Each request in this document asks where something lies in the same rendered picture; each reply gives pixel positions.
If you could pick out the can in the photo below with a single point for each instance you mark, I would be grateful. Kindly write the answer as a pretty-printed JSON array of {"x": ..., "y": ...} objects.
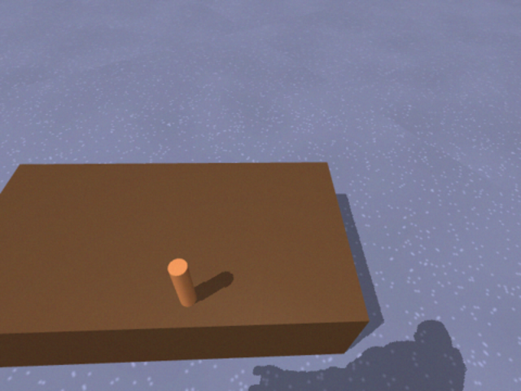
[{"x": 180, "y": 275}]

